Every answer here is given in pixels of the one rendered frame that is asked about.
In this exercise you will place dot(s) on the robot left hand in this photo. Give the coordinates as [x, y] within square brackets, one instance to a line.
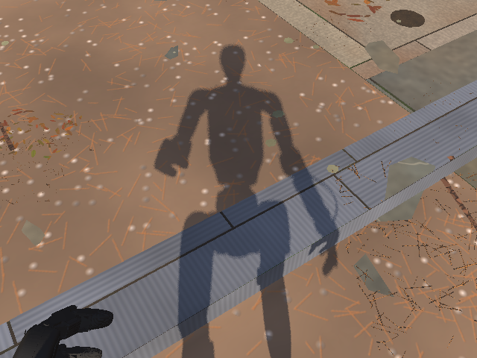
[42, 340]

